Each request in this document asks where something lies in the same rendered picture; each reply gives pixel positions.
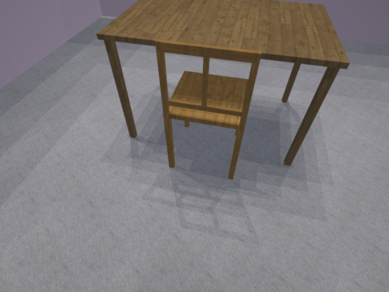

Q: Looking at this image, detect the table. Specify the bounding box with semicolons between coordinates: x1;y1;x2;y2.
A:
96;0;349;166

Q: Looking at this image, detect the chair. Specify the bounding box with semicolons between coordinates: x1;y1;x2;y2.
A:
155;40;262;179

